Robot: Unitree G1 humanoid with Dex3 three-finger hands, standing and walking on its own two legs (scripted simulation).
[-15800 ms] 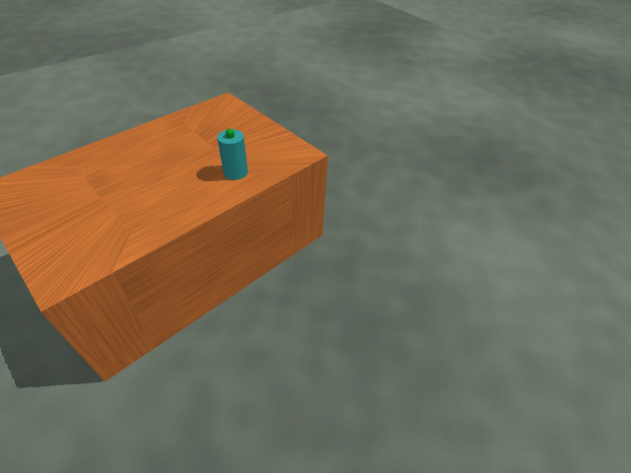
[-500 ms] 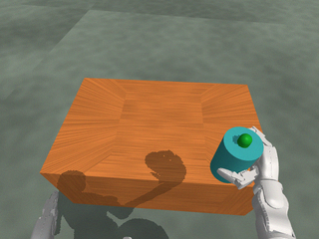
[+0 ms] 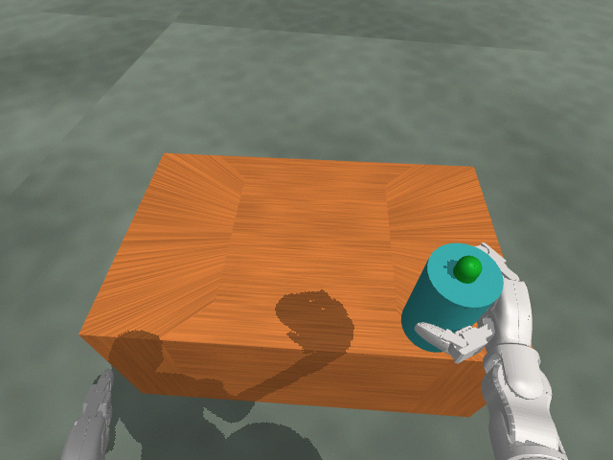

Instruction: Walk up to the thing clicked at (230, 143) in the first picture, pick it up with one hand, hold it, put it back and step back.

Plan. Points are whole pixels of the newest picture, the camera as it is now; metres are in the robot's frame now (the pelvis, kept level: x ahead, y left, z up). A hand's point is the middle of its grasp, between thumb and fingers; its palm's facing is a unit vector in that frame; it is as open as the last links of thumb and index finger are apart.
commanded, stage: hold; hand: right
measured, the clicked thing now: (448, 297) +0.34 -0.15 +0.06
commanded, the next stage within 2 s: crouch in 1.80 s
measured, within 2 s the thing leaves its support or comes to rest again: neither
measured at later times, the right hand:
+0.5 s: hand (452, 301) +0.33 -0.16 +0.05, palm faces +0.09 +1.00 -0.01, open 11.3 cm
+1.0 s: hand (454, 299) +0.34 -0.16 +0.05, palm faces +0.09 +1.00 -0.01, open 11.3 cm
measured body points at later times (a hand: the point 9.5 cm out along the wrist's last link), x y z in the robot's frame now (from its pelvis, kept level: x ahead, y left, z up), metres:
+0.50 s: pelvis +0.00 +0.00 +0.00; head +0.03 -0.01 +0.45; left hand +0.15 +0.26 -0.04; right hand +0.32 -0.21 +0.05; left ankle +0.04 +0.14 -0.70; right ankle +0.01 -0.13 -0.70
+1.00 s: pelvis +0.00 +0.00 +0.00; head +0.03 -0.01 +0.45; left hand +0.15 +0.26 -0.03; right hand +0.33 -0.22 +0.05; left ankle +0.04 +0.14 -0.70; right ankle +0.01 -0.13 -0.70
